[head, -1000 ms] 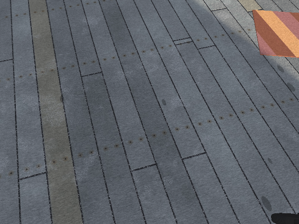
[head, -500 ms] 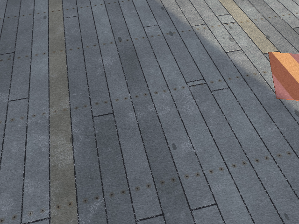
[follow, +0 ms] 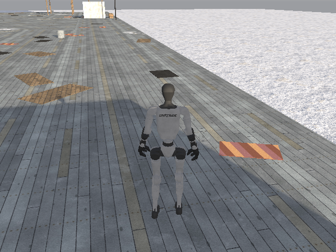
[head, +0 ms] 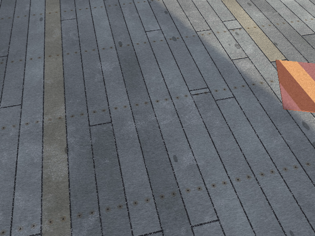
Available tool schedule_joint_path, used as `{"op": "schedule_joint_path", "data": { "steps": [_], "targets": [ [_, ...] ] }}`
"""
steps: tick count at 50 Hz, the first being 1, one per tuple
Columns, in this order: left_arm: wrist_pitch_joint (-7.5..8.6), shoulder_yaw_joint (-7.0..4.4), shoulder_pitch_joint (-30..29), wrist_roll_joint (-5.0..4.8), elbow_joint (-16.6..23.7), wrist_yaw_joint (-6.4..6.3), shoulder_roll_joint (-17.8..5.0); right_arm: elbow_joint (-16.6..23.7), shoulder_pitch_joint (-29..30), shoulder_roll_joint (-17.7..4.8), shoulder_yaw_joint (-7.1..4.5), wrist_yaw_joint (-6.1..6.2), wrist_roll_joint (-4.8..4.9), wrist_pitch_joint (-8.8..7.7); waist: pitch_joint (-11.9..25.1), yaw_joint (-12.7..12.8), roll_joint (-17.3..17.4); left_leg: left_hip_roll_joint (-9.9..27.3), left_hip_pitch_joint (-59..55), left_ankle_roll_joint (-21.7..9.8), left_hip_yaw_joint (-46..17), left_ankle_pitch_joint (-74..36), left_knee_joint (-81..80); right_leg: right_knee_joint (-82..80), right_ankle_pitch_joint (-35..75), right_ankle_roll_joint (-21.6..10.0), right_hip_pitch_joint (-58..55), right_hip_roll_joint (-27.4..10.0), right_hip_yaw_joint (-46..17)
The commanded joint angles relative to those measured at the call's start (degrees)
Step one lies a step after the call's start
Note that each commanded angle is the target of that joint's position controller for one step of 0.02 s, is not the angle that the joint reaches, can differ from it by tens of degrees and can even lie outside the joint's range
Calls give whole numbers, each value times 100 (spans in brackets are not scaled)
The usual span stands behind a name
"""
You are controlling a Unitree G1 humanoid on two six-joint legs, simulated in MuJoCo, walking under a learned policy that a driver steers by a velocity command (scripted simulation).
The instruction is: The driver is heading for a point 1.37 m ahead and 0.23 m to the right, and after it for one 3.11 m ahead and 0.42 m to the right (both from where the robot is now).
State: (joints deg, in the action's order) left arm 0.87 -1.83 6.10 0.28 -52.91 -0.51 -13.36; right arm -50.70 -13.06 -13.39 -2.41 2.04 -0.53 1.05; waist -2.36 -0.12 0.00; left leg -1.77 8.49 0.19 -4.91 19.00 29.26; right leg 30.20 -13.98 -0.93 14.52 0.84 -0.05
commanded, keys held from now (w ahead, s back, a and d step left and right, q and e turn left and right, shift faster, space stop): no key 0.12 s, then w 0.88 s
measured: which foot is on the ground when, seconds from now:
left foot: down 0.00-0.78, up 0.80-1.00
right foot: down 0.00-0.36, up 0.38-0.74, down 0.76-1.00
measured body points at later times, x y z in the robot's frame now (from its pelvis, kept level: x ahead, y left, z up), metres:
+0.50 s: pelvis +0.06 +0.02 +0.01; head +0.06 +0.03 +0.46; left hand +0.17 +0.28 -0.13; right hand +0.01 -0.24 -0.13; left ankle -0.02 +0.12 -0.74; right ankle +0.07 -0.11 -0.67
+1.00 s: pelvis +0.31 -0.06 +0.01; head +0.33 -0.06 +0.46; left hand +0.35 +0.21 -0.13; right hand +0.41 -0.33 -0.12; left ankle +0.35 +0.11 -0.65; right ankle +0.33 -0.13 -0.73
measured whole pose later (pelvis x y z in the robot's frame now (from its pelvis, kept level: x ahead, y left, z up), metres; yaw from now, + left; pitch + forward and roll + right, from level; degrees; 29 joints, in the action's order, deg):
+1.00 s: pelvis +0.31 -0.06 +0.01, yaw +0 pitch +0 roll -1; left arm 5.6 -2.4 15.0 0.3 -57.4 2.1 -14.0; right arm -52.4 -12.4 -15.3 -3.9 1.3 1.1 -5.0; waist -1.1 1.9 2.0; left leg 7.1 34.1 -2.3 -1.7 13.4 62.9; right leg 18.0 -8.4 -4.2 9.8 4.3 4.1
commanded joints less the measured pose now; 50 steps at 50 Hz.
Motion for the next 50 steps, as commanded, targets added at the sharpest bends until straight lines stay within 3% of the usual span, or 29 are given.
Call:
{"op": "schedule_joint_path", "data": {
  "steps": [1,6,7,9,11,14,16,17,18,19,20,21,22,23,24,27,29,34,36,38,39,40,41,42,43,44,45,47,50],
  "targets": [
    [55,-131,-172,-5,132,-32,-639,106,-107,-605,-129,33,2,-72,232,12,-25,265,375,-81,-194,-1120,-499,-504,902,-183,-455,-378,-418],
    [36,-122,-142,-9,-116,-62,-643,-133,-149,-562,-110,44,7,-100,160,22,-37,244,388,-65,-138,-994,-563,-604,662,-186,-426,-350,-423],
    [23,-118,-51,-10,-206,-72,-622,-233,-271,-506,-100,45,14,-99,257,13,-70,170,369,-86,-51,-420,-577,-667,-48,-203,-449,-295,-395],
    [-12,-181,51,-81,-282,-107,-808,-269,-282,-553,-120,62,65,-113,1,54,-189,3,780,-226,110,1077,-353,-776,-1994,-360,-207,-274,-525],
    [54,-210,268,-121,-333,-114,-911,-203,-215,-495,-104,59,117,-222,-336,116,-472,27,1321,-329,168,1555,22,-1187,-3112,-673,-53,-733,-1259],
    [187,-290,548,-138,-404,-83,-1111,-237,-244,-314,-80,-38,163,-434,-290,84,-913,112,1302,-370,479,668,885,-1927,-3425,-1198,-21,-1640,-2626],
    [204,-273,55,-176,-220,-49,-1069,-413,-607,-240,-86,-98,141,-493,-277,-254,-792,205,339,-557,491,527,451,-1930,-3002,-1045,758,-1484,-2256],
    [191,-237,-349,-207,-69,-27,-967,-569,-941,-212,-91,-106,134,-509,-317,-493,-682,191,-370,-664,467,484,-252,-1636,-2625,-784,1270,-1099,-1625],
    [204,-177,-593,-202,52,-12,-726,-747,-1385,-420,-151,-85,104,-516,-268,-635,-131,545,-995,-782,-185,636,-795,-645,-1989,-471,1841,-602,-914],
    [289,-91,-809,-226,237,-1,-363,-930,-2009,-928,-286,-89,130,-555,-191,-749,1245,1487,-1430,-1208,-1936,1888,-1804,1159,-1230,-80,2562,143,218],
    [402,-135,-939,-249,373,-2,-593,-875,-1956,-1173,-323,-136,81,-619,-577,-748,1576,2230,-1408,-1600,-3202,1730,-2224,2029,-1618,-98,3341,63,18],
    [472,-190,-738,-281,295,33,-771,-780,-1678,-852,-236,-127,36,-683,-670,-506,953,2238,-1542,-1590,-3007,1311,-2093,2655,-1379,-171,3709,-239,-298],
    [510,-188,-415,-279,152,85,-733,-720,-1535,-660,-182,-142,77,-724,-540,-349,728,2057,-1755,-1424,-2521,774,-2017,2897,-1002,-242,3836,-370,-314],
    [543,-191,-330,-240,98,116,-693,-680,-1447,-687,-182,-165,112,-726,-440,-290,566,1974,-1880,-1286,-2163,282,-2025,2938,-656,-273,3920,-491,-275],
    [546,-209,-423,-192,100,141,-699,-647,-1417,-528,-124,-177,106,-698,-380,-290,400,1828,-1916,-1134,-1750,-330,-2082,2881,-345,-283,3892,-599,-235],
    [527,-123,-835,-140,266,228,-405,-658,-1499,-451,-69,-135,61,-601,-395,-359,558,1446,-1364,-1042,-759,-1496,-2228,1965,387,-50,3244,-564,86],
    [500,-44,-1242,-143,432,256,-250,-653,-1582,-618,-91,-90,52,-571,-482,-461,579,1269,-844,-997,-376,-1636,-2322,1195,889,39,2650,-402,283],
    [455,-45,-1529,-210,701,316,-522,-748,-1675,-875,-176,-75,167,-592,-632,-328,747,1567,-736,-919,-174,-1901,-2373,207,1252,-136,1724,-284,247],
    [472,-154,-1139,-196,673,319,-778,-722,-1522,-958,-216,-81,161,-551,-317,-7,801,1642,-1050,-777,-19,-3491,-1772,86,1054,-329,1107,-123,324],
    [438,-395,443,-216,223,253,-1150,-651,-1396,-913,-200,-77,99,-476,707,768,753,1284,-645,-506,362,-5013,116,116,937,-614,-967,100,454],
    [403,-510,1504,-159,9,187,-1555,-494,-1450,-719,-114,-81,-18,-464,1522,1069,14,956,694,-322,518,-3281,1992,164,510,-958,-2734,-1036,-912],
    [381,-518,1876,-87,-142,244,-1812,-474,-2151,205,108,-130,70,-592,2451,607,-1756,-171,2475,-4,283,1013,3976,-1030,-1352,-1842,-4025,-2348,-3947],
    [420,-371,1548,-131,-110,269,-1294,-497,-1726,-350,-17,-153,231,-736,1905,720,-1279,68,3056,-147,-349,1215,4773,-1643,-1914,-1639,-3499,-2190,-4391],
    [461,-293,994,-136,-10,257,-1031,-293,-1128,-674,-112,-169,358,-821,994,586,-959,376,3462,-286,-163,746,4934,-1674,-1532,-1398,-2654,-2069,-3480],
    [505,-248,518,-96,106,267,-914,-236,-821,-722,-123,-130,324,-854,629,391,-364,692,3167,-349,-55,169,4692,-1767,-711,-1277,-1750,-1872,-2750],
    [537,-207,236,-12,141,295,-762,-221,-683,-705,-182,-82,222,-827,385,198,-169,887,2856,-372,7,-193,4384,-1890,-67,-1176,-1023,-1635,-2158],
    [566,-174,130,54,122,302,-672,-236,-850,-566,-188,-73,192,-754,401,-17,-378,1041,2469,-382,-53,-387,4193,-2029,210,-1177,-606,-1497,-1795],
    [585,-142,221,9,17,298,-575,-239,-925,-387,-191,-67,186,-627,261,-154,-432,1114,2295,-348,3,-413,3810,-2288,406,-1234,-224,-1340,-1370],
    [592,-181,562,-3,-117,178,-833,35,-231,-493,-235,-51,110,-563,-80,-89,-235,1192,2943,-157,86,-1041,2992,-2551,662,-1327,-198,-1356,-1101]
  ]
}}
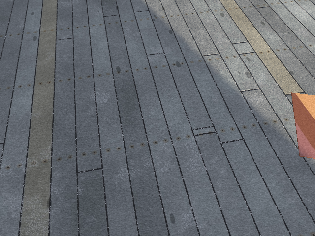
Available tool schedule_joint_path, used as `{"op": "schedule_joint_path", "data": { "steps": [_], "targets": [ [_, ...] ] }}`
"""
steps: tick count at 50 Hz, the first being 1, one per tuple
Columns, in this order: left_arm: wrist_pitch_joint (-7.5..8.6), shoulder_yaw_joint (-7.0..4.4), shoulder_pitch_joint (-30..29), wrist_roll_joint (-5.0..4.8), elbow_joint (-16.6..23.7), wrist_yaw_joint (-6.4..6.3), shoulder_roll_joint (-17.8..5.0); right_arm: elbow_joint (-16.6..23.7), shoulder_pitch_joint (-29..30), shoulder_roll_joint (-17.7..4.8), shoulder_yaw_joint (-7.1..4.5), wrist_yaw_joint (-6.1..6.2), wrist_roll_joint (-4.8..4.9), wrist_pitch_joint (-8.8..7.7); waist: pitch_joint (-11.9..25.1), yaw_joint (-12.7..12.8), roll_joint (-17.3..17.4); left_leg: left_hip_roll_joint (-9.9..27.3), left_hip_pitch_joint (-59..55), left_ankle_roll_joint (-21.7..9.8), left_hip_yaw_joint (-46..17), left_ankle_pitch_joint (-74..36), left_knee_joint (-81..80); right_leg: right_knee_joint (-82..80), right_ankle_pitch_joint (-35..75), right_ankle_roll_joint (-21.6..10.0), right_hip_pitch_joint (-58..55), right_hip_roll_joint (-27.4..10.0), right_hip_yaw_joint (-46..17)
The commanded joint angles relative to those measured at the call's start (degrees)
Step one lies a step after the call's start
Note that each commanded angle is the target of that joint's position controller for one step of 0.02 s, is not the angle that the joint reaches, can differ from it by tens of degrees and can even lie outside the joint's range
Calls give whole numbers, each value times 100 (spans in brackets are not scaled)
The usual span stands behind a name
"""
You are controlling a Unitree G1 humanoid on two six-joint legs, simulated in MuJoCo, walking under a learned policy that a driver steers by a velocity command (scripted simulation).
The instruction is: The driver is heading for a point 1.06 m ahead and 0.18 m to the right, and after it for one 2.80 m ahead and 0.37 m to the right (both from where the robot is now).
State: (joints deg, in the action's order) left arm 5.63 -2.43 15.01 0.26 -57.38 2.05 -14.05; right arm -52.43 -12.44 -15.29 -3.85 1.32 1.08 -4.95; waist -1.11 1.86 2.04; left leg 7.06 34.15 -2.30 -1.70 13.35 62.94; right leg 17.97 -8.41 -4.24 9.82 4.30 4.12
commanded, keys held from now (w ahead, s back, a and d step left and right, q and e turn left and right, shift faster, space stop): w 0.52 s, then w+e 0.30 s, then e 0.18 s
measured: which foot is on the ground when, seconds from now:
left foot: up 0.00-0.30, down 0.32-0.90, up 0.92-1.00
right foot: down 0.00-0.32, up 0.34-0.86, down 0.88-1.00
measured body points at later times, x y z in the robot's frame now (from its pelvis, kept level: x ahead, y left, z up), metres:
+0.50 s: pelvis +0.29 +0.07 +0.00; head +0.32 +0.07 +0.44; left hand +0.35 +0.34 -0.14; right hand +0.39 -0.20 -0.13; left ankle +0.34 +0.15 -0.74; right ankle +0.24 -0.08 -0.66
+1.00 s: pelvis +0.56 -0.01 -0.02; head +0.61 -0.03 +0.43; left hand +0.77 +0.22 -0.12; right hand +0.59 -0.30 -0.15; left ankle +0.47 +0.16 -0.64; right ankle +0.63 -0.09 -0.75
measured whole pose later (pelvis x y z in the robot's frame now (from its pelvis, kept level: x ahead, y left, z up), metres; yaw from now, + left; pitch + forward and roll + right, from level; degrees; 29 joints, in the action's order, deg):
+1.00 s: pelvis +0.56 -0.01 -0.02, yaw -13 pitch +2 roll +1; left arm 3.1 -4.1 6.8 -0.6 -45.3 1.9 -16.6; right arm -50.4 -11.8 -16.1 -2.7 1.1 0.1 -5.1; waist -4.1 -0.2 0.1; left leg 1.4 22.5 1.9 -1.2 27.9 71.4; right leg 30.5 -4.9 -6.1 25.0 3.8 0.5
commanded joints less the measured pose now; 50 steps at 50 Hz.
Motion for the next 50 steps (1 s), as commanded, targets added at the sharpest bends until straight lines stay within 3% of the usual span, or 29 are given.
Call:
{"op": "schedule_joint_path", "data": {
  "steps": [1,6,11,14,15,16,17,18,19,20,21,22,23,25,27,33,36,39,41,42,43,44,45,46,47,48,49,50],
  "targets": [
    [100,-130,-195,-1,298,-119,-812,297,-42,-316,-94,9,-79,31,-251,-226,-390,304,585,144,-221,-803,-736,-1353,237,-983,149,-1697,-1453],
    [32,-128,377,-74,180,-222,-904,606,1046,-153,7,-127,-54,-51,-337,111,-381,-11,335,186,114,-2089,-2507,-1349,714,-721,-132,-1437,-844],
    [-122,-158,958,-120,-46,-241,-958,943,1826,-196,82,-309,7,-108,-484,316,-382,-194,549,74,134,-1715,-3270,-902,1080,-689,-1222,-1786,-850],
    [-209,-218,855,-120,-27,-258,-1094,974,1550,-449,13,-374,19,-142,-201,7,-611,-438,-120,-152,275,-1019,-3489,-265,2511,-540,-1642,-1929,-845],
    [-240,-226,734,-113,11,-258,-1127,841,1017,-626,-78,-365,11,-151,162,-317,-703,-641,-935,-284,447,-942,-3565,372,3555,-447,-1611,-1807,-715],
    [-264,-172,668,-78,70,-259,-998,533,2,-915,-227,-325,2,-148,794,-780,-664,-671,-2369,-490,455,-1107,-3536,1514,3853,-279,-1155,-1506,-491],
    [-244,-68,732,44,243,-266,-784,311,-1123,-1373,-344,-259,-82,-125,1734,-1089,-7,490,-4285,-896,-891,-1235,-3299,3399,2088,-83,187,-1119,-240],
    [-102,148,1477,-16,211,-181,20,158,-1333,-1587,-374,-304,-79,-95,2486,-629,1532,1652,-6030,-1811,-3678,12,-4063,5196,-2172,228,2404,-33,-496],
    [38,-7,995,-179,186,-163,-686,218,-1198,-974,-208,-300,-40,-96,2122,-860,877,1456,-5793,-1561,-3782,565,-4451,5786,-2447,118,3042,-315,-1185],
    [131,-90,404,-312,390,-150,-964,312,-672,-773,-136,-268,-43,-109,1244,-779,666,1271,-4993,-1296,-2861,214,-4582,5800,-1934,34,3362,-599,-1049],
    [157,-89,129,-295,440,-189,-918,403,-222,-678,-94,-265,-78,-121,805,-592,141,1073,-4126,-1189,-2230,-465,-4760,5543,-1394,54,3142,-898,-885],
    [121,-133,-14,-187,446,-222,-862,431,37,-501,-43,-286,-125,-129,428,-427,-91,837,-3432,-1099,-1733,-943,-4971,5202,-1063,82,2925,-1064,-824],
    [54,-134,178,-162,430,-218,-735,412,127,-479,-29,-292,-183,-151,417,-213,177,775,-3024,-1121,-1491,-1173,-5125,5027,-869,116,2542,-1208,-876],
    [-78,-113,308,-138,398,-218,-504,328,79,-453,-29,-315,-134,-180,296,-75,135,663,-2639,-1190,-1142,-1321,-5399,4647,-805,218,2345,-1295,-828],
    [-160,-119,22,-129,506,-236,-479,247,-8,-622,-67,-260,-139,-192,74,-53,104,641,-2499,-1192,-794,-1478,-5601,4204,-430,317,2657,-1338,-776],
    [-141,-90,-1027,-127,854,-129,-387,48,-360,-763,-91,-97,-159,-167,-201,-377,96,394,-2590,-829,320,-1507,-5851,2318,1427,313,2681,-1094,-607],
    [-141,-58,-1497,-140,1077,-54,-357,-106,-638,-803,-105,-71,-116,-125,-343,-546,36,574,-3145,-763,565,-1558,-5793,1841,1534,223,2805,-987,-527],
    [-141,-59,-1781,-145,1328,62,-395,-180,-728,-849,-139,-51,-73,-6,-409,-564,30,836,-3918,-651,706,-2040,-5404,1600,970,54,3087,-922,-447],
    [-141,-113,-1677,-142,1440,140,-514,-120,-587,-988,-184,-11,-53,85,-262,-400,164,907,-4171,-527,867,-3438,-4835,1564,359,-108,2756,-711,-165],
    [-151,-190,-1373,-112,1426,159,-651,-54,-465,-1068,-205,33,-65,149,-56,-202,290,845,-4182,-423,983,-4709,-4204,1584,76,-189,2278,-474,56],
    [-150,-326,-592,-95,1254,162,-857,18,-356,-1074,-201,84,-85,233,365,208,280,655,-3994,-255,1142,-5488,-3105,1376,243,-302,1315,-175,235],
    [-153,-513,232,-72,1083,96,-1257,127,-405,-1029,-162,131,-102,252,864,555,10,345,-3108,39,1221,-4813,-1667,1156,1143,-528,-149,-267,-214],
    [-191,-656,648,1,1098,-24,-1927,406,-840,-467,23,70,-300,131,1674,240,-1369,-536,-741,506,1192,-754,674,1349,2894,-1444,-2450,-1825,-2652],
    [-190,-579,615,-19,1246,-18,-1834,411,-990,-412,119,-27,-237,-85,2752,203,-1465,-1247,216,583,6,2491,1948,649,3553,-2259,-3346,-2705,-4737],
    [-205,-489,426,-15,1337,-29,-1500,486,-516,-831,-9,-95,-30,-192,2416,344,-878,-797,546,447,-502,2205,2136,680,3752,-1917,-2967,-2401,-3789],
    [-202,-430,48,-82,1409,-48,-1223,585,-168,-816,0,-80,35,-219,1650,246,-543,-533,691,370,-360,1752,1719,656,3696,-1616,-2125,-2104,-2894],
    [-227,-391,-284,-133,1484,-65,-1065,560,-34,-810,-36,-6,-44,-173,1044,56,-95,-330,585,405,-244,1398,1253,481,3457,-1364,-1190,-1825,-2397],
    [-262,-338,-453,-116,1509,-78,-904,627,171,-865,-87,78,-159,-64,688,-77,-15,-222,189,380,-167,1135,910,211,3425,-1164,-388,-1558,-2112]
  ]
}}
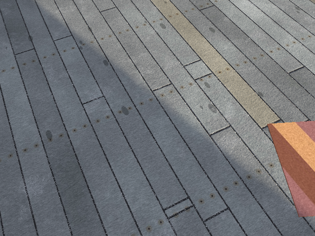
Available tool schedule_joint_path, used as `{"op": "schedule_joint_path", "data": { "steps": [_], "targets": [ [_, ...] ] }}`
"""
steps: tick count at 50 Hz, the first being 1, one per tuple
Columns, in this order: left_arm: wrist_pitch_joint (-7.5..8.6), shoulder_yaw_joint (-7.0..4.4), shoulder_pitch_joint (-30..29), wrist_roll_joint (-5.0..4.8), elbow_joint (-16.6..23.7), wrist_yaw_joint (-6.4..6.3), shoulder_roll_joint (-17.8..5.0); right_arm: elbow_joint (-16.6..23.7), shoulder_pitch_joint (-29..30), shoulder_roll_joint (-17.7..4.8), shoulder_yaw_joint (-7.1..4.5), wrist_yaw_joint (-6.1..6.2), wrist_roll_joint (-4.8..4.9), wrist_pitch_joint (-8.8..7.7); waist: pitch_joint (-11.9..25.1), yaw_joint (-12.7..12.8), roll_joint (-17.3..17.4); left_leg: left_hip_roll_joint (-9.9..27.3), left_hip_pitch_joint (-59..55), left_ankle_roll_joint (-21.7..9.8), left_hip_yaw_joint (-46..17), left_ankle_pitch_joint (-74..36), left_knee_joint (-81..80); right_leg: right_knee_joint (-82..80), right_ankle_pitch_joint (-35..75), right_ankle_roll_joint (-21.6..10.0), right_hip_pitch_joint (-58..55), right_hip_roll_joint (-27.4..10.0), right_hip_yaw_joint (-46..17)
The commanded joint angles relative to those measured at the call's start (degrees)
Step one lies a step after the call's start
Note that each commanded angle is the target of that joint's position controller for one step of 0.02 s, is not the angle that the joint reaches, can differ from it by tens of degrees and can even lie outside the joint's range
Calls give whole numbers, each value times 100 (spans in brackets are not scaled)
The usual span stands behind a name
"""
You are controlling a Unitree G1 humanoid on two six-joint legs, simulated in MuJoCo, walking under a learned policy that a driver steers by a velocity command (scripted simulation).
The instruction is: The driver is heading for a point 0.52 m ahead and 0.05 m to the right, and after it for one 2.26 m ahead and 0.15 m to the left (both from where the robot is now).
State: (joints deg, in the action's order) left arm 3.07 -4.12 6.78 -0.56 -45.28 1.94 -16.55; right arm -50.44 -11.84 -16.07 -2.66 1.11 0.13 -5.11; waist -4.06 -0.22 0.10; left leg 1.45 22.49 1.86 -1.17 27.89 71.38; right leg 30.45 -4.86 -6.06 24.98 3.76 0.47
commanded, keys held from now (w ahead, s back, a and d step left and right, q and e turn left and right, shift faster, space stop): e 0.28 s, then no key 0.72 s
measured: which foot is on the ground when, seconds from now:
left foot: up 0.00-0.36, down 0.38-1.00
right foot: down 0.00-0.38, up 0.40-0.70, down 0.72-1.00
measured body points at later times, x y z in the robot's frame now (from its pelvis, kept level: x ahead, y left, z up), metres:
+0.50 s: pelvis +0.14 +0.04 +0.01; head +0.17 +0.04 +0.46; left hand +0.35 +0.28 -0.10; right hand +0.22 -0.27 -0.08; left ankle +0.21 +0.14 -0.73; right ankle +0.06 -0.07 -0.67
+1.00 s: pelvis +0.15 +0.00 +0.01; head +0.15 -0.01 +0.46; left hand +0.31 +0.22 -0.11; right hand +0.17 -0.28 -0.12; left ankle +0.21 +0.14 -0.73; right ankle +0.09 -0.10 -0.73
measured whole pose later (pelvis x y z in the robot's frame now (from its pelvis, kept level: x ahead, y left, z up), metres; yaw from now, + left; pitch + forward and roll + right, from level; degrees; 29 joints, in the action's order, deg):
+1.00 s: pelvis +0.15 +0.00 +0.01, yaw -15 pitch -1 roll +0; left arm 0.4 -1.5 12.9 0.6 -48.7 -0.9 -12.6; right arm -51.9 -11.0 -15.0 -2.3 1.3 -0.7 -0.6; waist -1.4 -1.1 0.6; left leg 1.2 14.1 2.9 -3.1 12.7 28.0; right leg 29.8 -18.6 -0.6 9.8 1.3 -3.0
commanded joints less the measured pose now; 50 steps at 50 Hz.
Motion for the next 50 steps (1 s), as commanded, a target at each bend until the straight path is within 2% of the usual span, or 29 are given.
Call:
{"op": "schedule_joint_path", "data": {
  "steps": [1,2,4,6,8,11,14,16,18,19,20,21,22,23,24,25,27,29,30,32,34,35,36,37,38,39,40,42,50],
  "targets": [
    [-23,-195,298,86,360,-88,-772,486,-135,-731,-220,114,-43,56,989,-92,-251,324,996,46,-294,-346,-8,-1098,3375,-1189,-1409,-1575,-1752],
    [-22,-223,221,103,402,-94,-824,484,-320,-663,-212,130,-50,129,973,-177,-310,312,842,135,-283,-366,-264,-1137,3582,-1236,-1139,-1514,-1641],
    [-42,-256,232,72,432,-158,-902,532,-283,-547,-207,170,-69,178,1075,-231,-292,182,832,230,-209,-751,-915,-1104,3520,-1068,-1015,-1238,-1370],
    [-109,-277,374,-7,443,-239,-978,661,0,-512,-194,195,-109,211,1217,-120,-316,89,984,319,-241,-1200,-1503,-1011,3433,-944,-1167,-1225,-1467],
    [-213,-286,387,-52,475,-320,-997,765,247,-483,-179,182,-91,251,1317,-42,-435,10,927,353,-319,-1648,-2026,-963,2782,-759,-1240,-1144,-1558],
    [-337,-282,425,-46,508,-400,-991,937,708,-520,-177,137,-46,285,1160,107,-597,-112,902,356,-445,-1858,-2684,-949,1655,-595,-1279,-1096,-1902],
    [-416,-281,461,-29,547,-429,-983,1049,928,-596,-193,82,-28,239,989,169,-731,-260,802,326,-560,-1576,-3219,-769,1217,-581,-1428,-1107,-2344],
    [-442,-241,414,-21,594,-436,-895,1010,753,-662,-213,35,-22,175,1024,123,-817,-275,515,246,-525,-1450,-3630,-510,1450,-534,-1609,-1143,-2509],
    [-452,-168,246,-46,660,-447,-776,936,441,-654,-231,-11,-28,91,1018,-113,-847,-233,-286,38,-385,-2283,-4726,-170,1404,-312,-1547,-935,-2531],
    [-440,-107,401,2,670,-450,-612,946,369,-804,-259,-4,-97,58,1078,-85,-623,226,-975,-168,-673,-3284,-5062,129,850,-69,-1241,-693,-2398],
    [-403,-24,812,129,674,-440,-347,1045,381,-1157,-303,37,-209,84,1355,196,521,1344,-1834,-699,-1685,-5286,-4890,1142,-1135,225,-634,-89,-1726],
    [-380,-59,995,61,750,-445,-490,913,194,-1116,-299,30,-341,165,1357,264,1663,2157,-2112,-1789,-2863,-6021,-4946,1980,-3440,576,270,470,-1154],
    [-369,-158,988,97,659,-443,-945,962,142,-839,-236,1,-211,173,1376,95,1240,2236,-2081,-2043,-3068,-5566,-5012,2970,-3546,787,511,207,-1173],
    [-408,-233,781,33,602,-444,-1101,986,180,-769,-224,-2,-133,187,1248,7,827,1923,-2016,-1849,-2534,-5205,-4913,3519,-3232,891,672,162,-1135],
    [-488,-236,733,4,506,-468,-990,1006,310,-740,-203,-9,-94,215,1124,50,558,1611,-1835,-1613,-2096,-4860,-4889,3717,-2978,987,679,112,-1117],
    [-550,-218,672,19,518,-483,-911,1010,449,-713,-184,-3,-44,245,993,69,551,1501,-1629,-1519,-1901,-4570,-4945,3698,-2733,1053,651,38,-1135],
    [-588,-118,674,-12,499,-450,-562,970,634,-638,-137,-10,-76,326,894,187,733,1062,-1214,-1331,-1295,-4213,-5082,2986,-2409,1122,141,-46,-761],
    [-561,-20,564,3,500,-426,-316,914,643,-615,-135,-6,-84,386,966,111,1008,863,-1205,-1277,-1016,-4104,-5095,1903,-2272,1158,-327,-187,-390],
    [-545,11,448,8,511,-410,-265,867,543,-659,-149,-1,-75,409,1010,5,1096,879,-1254,-1301,-1036,-4029,-5093,1428,-2154,1143,-544,-240,-323],
    [-529,-15,405,-17,476,-385,-373,780,363,-786,-176,0,-47,441,1055,-96,1164,983,-1380,-1365,-1192,-3724,-5051,651,-1743,1071,-860,-262,-250],
    [-511,-37,641,3,317,-357,-390,734,417,-762,-146,-8,18,453,953,85,1048,886,-1117,-1212,-1144,-3124,-4964,-623,-742,865,-1484,-205,-97],
    [-507,-51,604,53,313,-350,-485,655,221,-710,-121,-18,33,426,882,59,913,796,-855,-980,-1116,-2712,-4971,-983,-345,705,-1825,-281,-229],
    [-508,-84,621,125,367,-373,-736,633,131,-627,-77,-48,-33,366,945,3,533,664,-449,-656,-958,-2172,-4794,-899,140,495,-2268,-758,-707],
    [-526,-153,523,147,340,-390,-1065,652,-64,-410,-26,-102,-138,287,930,-306,-470,103,-286,-318,-346,-1456,-4544,-727,333,145,-2102,-1208,-1138],
    [-488,-43,406,161,304,-323,-611,635,180,-310,8,-98,-183,272,864,-185,-746,-1,-863,-62,-129,-1324,-4544,-957,-715,-31,-1305,-1253,-1225],
    [-433,33,270,201,320,-280,-361,609,381,-418,-21,-85,-170,286,587,-133,-617,5,-1014,29,-149,-1566,-4531,-1067,-1291,89,-1013,-1053,-1133],
    [-381,38,287,221,269,-275,-378,559,425,-436,-39,-51,-143,309,462,-102,-575,2,-1072,20,-148,-1724,-4492,-1076,-1390,230,-891,-910,-1021],
    [-262,39,384,173,180,-270,-456,462,282,-499,-64,7,-120,366,265,-119,-593,42,-1102,-21,-217,-1958,-4500,-1030,-1121,347,-793,-829,-947],
    [-185,89,653,107,-128,-307,-372,36,139,-470,-95,55,-68,405,291,-58,-175,66,-1242,21,-237,-2394,-4520,-839,-402,356,-1039,-700,-810]
  ]
}}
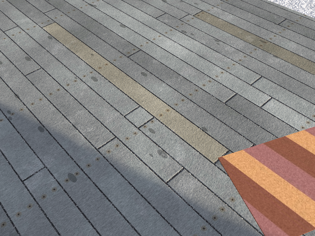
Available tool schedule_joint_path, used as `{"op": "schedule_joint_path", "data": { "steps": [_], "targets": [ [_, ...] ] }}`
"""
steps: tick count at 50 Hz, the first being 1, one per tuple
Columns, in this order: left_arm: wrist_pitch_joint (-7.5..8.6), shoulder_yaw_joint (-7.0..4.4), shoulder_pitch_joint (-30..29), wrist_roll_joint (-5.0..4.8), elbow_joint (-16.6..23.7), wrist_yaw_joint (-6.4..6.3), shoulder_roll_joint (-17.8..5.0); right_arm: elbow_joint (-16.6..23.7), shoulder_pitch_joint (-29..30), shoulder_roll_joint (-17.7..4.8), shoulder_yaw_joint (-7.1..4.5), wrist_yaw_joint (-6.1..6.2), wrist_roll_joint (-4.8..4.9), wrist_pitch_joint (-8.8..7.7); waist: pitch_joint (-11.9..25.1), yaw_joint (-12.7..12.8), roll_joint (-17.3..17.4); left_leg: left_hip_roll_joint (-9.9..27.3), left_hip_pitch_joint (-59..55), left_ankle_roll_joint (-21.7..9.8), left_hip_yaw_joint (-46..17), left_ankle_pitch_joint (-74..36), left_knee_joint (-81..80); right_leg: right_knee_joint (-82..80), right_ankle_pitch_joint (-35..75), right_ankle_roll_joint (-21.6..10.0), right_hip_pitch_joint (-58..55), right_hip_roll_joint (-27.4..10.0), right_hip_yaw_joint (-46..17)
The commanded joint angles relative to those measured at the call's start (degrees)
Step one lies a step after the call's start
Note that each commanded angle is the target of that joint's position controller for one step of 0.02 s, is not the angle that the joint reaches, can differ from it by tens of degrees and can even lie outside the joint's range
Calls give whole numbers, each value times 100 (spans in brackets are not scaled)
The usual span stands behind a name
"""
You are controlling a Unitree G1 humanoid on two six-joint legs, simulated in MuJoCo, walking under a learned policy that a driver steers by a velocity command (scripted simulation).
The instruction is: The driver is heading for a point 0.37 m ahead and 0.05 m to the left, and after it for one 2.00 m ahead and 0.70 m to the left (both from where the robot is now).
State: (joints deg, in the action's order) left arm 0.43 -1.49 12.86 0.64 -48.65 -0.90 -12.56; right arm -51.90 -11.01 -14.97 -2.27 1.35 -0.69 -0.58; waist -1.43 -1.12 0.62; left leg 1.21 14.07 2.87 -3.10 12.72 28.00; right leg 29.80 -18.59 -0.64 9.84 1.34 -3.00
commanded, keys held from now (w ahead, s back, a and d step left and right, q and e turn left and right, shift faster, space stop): no key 0.26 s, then w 0.48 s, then q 0.26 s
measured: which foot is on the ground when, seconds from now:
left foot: down 0.00-0.98, up 1.00-1.00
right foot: down 0.00-0.52, up 0.54-0.96, down 0.98-1.00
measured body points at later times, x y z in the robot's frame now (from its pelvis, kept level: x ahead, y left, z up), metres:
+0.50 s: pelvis +0.05 +0.03 +0.00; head +0.05 +0.04 +0.45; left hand +0.05 +0.30 -0.15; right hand +0.12 -0.25 -0.13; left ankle +0.06 +0.13 -0.73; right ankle -0.03 -0.11 -0.74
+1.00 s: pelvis +0.25 +0.03 -0.02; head +0.29 +0.03 +0.43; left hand +0.47 +0.27 -0.10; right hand +0.20 -0.24 -0.15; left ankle +0.07 +0.14 -0.72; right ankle +0.39 -0.06 -0.74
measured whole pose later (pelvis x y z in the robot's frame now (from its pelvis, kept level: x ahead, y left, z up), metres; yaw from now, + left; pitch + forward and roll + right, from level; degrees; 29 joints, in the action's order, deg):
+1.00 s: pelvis +0.25 +0.03 -0.02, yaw +6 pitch +1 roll +1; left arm 5.6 -2.4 -2.8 0.6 -45.2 0.3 -14.1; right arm -58.5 -24.4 -14.0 -2.4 1.5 0.3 -2.1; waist -3.4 -5.0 -0.9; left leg -2.4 1.0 -0.5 -4.1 29.6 33.4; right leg 28.4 -1.3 -2.2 27.6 0.2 -0.1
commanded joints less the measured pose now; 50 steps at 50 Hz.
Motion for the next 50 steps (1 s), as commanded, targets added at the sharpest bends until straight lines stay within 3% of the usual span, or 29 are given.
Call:
{"op": "schedule_joint_path", "data": {
  "steps": [1,13,15,16,18,20,22,24,25,26,27,28,29,30,32,33,37,41,43,45,47,48,49,50],
  "targets": [
    [82,-171,57,-18,170,-22,-762,130,48,-583,-138,39,19,-40,46,35,-191,94,-427,-77,-46,-931,-180,-760,1053,-186,446,-445,-445],
    [77,-135,190,-46,-325,-25,-684,-391,-7,-592,-151,127,56,41,82,50,-104,99,-565,-99,-30,-1151,-175,-725,1462,-151,294,-300,-238],
    [46,-158,346,-79,-463,-49,-745,-500,-61,-488,-128,132,76,61,85,92,-295,-170,-407,-113,271,108,58,-965,-126,-275,291,-283,-326],
    [27,-219,384,-115,-466,-62,-938,-479,38,-479,-132,129,109,50,-112,178,-539,-357,-6,-139,489,919,441,-1203,-1373,-476,345,-450,-653],
    [77,-317,580,-160,-475,-75,-1279,-245,452,-449,-111,81,173,-89,-677,367,-1091,-278,1002,-272,529,1303,1310,-1940,-2862,-1041,402,-1381,-2000],
    [215,-333,570,-157,-475,-90,-1241,-138,567,-468,-118,-18,257,-293,-1032,357,-1156,105,1698,-500,191,1463,1884,-2164,-2406,-1360,215,-1885,-2595],
    [281,-330,443,-219,-435,-72,-1155,-138,465,-459,-119,-132,278,-461,-943,235,-967,290,1717,-679,169,1559,1387,-1969,-1540,-1238,-150,-1839,-2218],
    [247,-329,51,-289,-349,-39,-1161,-468,-223,-422,-170,-200,259,-541,-543,-182,-743,-37,-95,-662,627,264,89,-1566,-674,-889,519,-1282,-1263],
    [237,-310,21,-250,-315,-29,-1103,-738,-784,-494,-245,-200,214,-522,-250,-375,-611,-284,-1101,-553,720,-156,6,-1126,-193,-753,953,-977,-902],
    [268,-228,-111,-199,-244,-18,-856,-887,-1425,-710,-333,-187,188,-509,1,-644,-1,190,-1862,-688,-95,119,-369,97,421,-478,1439,-550,-336],
    [347,-124,-82,-126,-15,-27,-454,-947,-2067,-1403,-474,-182,205,-508,372,-708,1678,1572,-2670,-1416,-2530,796,-1371,2085,-507,-29,2514,185,399],
    [434,-186,-88,-271,40,-34,-647,-952,-1997,-1159,-351,-237,102,-562,315,-583,1504,2137,-2465,-1938,-3946,1692,-1901,3283,-1463,-51,3112,197,-170],
    [503,-230,-62,-392,20,-3,-838,-770,-1398,-860,-247,-244,116,-620,-259,-319,898,2080,-2118,-1832,-3439,1947,-1865,3774,-1056,-214,3535,-220,-383],
    [546,-239,-62,-394,-47,33,-864,-620,-1034,-662,-188,-257,110,-643,-434,-204,635,1766,-1898,-1593,-2728,1742,-1887,3777,-451,-330,3572,-474,-305],
    [560,-318,-184,-241,-92,52,-929,-510,-818,-452,-90,-283,90,-622,-457,-105,407,1313,-1720,-1227,-1645,416,-1982,3273,385,-374,3373,-752,-129],
    [542,-314,-178,-218,-91,91,-823,-547,-944,-460,-71,-273,67,-593,-373,-86,584,1227,-1634,-1193,-1324,-164,-1993,3084,614,-324,3171,-797,-39],
    [458,-262,-761,-161,122,139,-559,-621,-1323,-651,-76,-150,55,-508,-387,-177,335,1103,-1627,-1333,-650,-1701,-2089,2204,1162,0,3355,-756,261],
    [505,-175,-1559,-138,429,170,-407,-606,-1413,-725,-61,-35,37,-382,-479,-270,427,723,-857,-1144,-122,-3215,-1839,584,1969,155,2265,-282,577],
    [508,-177,-1761,-166,538,195,-480,-636,-1531,-799,-97,-9,99,-333,-421,-266,515,792,-881,-1133,-227,-3383,-1607,274,2214,121,1949,-139,498],
    [500,-238,-1678,-169,594,178,-701,-565,-1361,-844,-152,29,163,-291,-301,-53,606,901,-1127,-1010,-435,-3511,-1244,-42,2182,1,1729,-110,231],
    [516,-365,-987,-113,420,127,-1041,-408,-1046,-890,-220,56,170,-255,128,338,700,901,-1342,-848,-594,-4066,-540,-215,2078,-183,977,-17,154],
    [536,-456,-333,-71,233,85,-1239,-294,-890,-822,-214,47,169,-238,550,663,560,625,-1213,-669,-504,-4038,250,-524,2653,-332,84,-85,186],
    [542,-515,367,76,147,21,-1566,-34,-839,-573,-135,32,79,-241,1402,830,20,218,-283,-464,-389,-2464,1632,-123,4320,-650,-1543,-1003,-535],
    [451,-479,329,154,204,28,-1738,-130,-1986,231,57,15,22,-225,2378,226,-1589,-717,1317,-185,-112,2775,3671,216,6382,-1601,-3191,-2710,-2193]
  ]
}}
Keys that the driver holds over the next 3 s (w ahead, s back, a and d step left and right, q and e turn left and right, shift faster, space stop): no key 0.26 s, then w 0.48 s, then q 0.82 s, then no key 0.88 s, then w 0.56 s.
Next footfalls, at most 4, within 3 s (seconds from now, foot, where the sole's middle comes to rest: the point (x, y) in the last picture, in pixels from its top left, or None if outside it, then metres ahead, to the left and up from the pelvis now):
0.98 right None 0.43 -0.06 -0.77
1.42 left None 0.32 0.17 -0.77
1.86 right None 0.43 -0.04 -0.77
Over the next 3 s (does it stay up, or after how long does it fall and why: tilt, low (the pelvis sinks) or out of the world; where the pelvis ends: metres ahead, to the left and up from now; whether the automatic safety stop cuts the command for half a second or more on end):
stays up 0.46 0.15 0.01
